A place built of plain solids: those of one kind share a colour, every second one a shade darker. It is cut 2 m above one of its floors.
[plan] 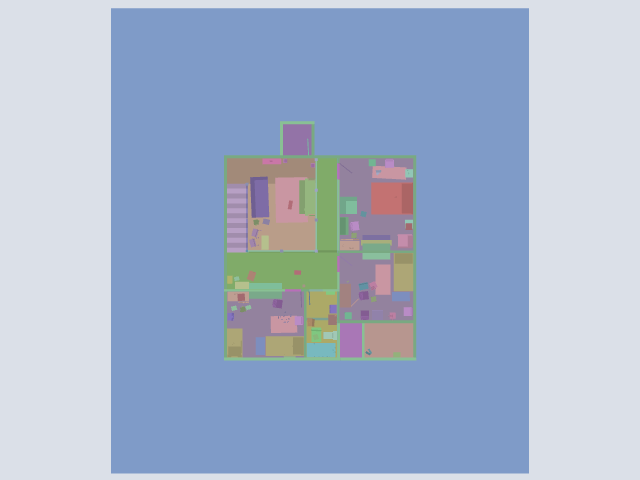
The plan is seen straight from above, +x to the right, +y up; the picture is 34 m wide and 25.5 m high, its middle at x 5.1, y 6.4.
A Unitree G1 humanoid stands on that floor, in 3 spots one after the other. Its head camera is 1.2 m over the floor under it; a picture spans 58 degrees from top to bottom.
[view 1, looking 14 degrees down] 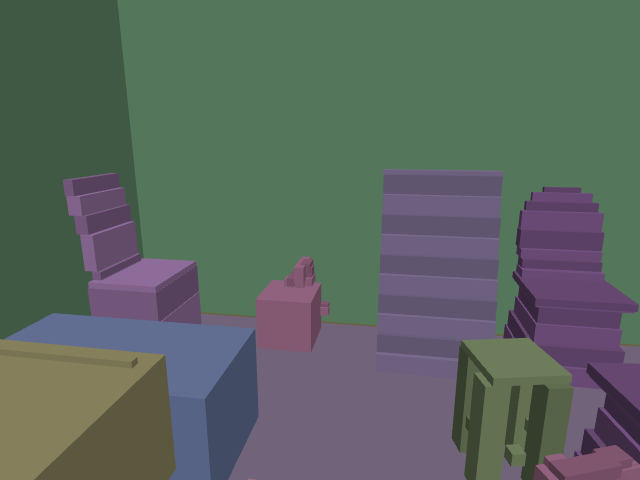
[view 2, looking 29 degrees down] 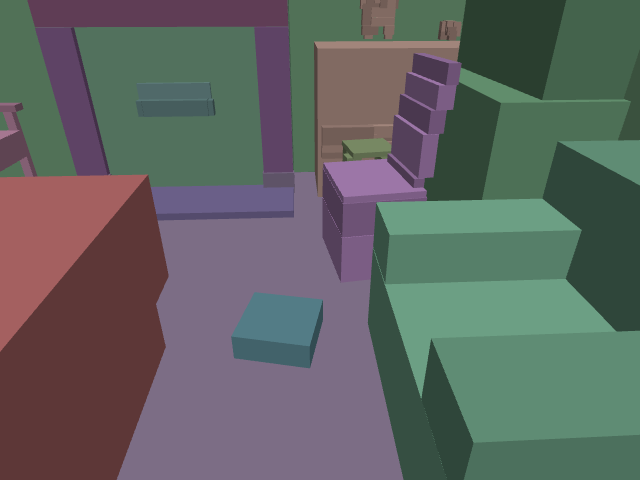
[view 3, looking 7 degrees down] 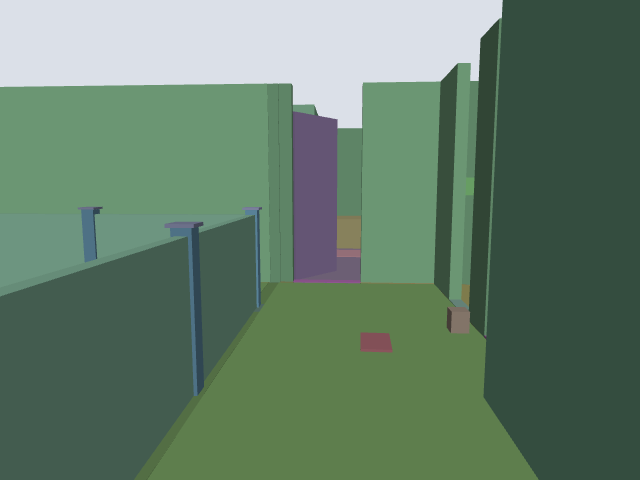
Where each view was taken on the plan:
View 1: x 8.38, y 4.72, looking -80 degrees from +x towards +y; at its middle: wall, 2.71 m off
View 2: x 7.33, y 9.12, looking -93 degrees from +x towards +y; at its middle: upper_floor_bedroom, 2.48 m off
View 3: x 0.67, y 4.93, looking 3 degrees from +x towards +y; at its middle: leaf_bedroom_door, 5.89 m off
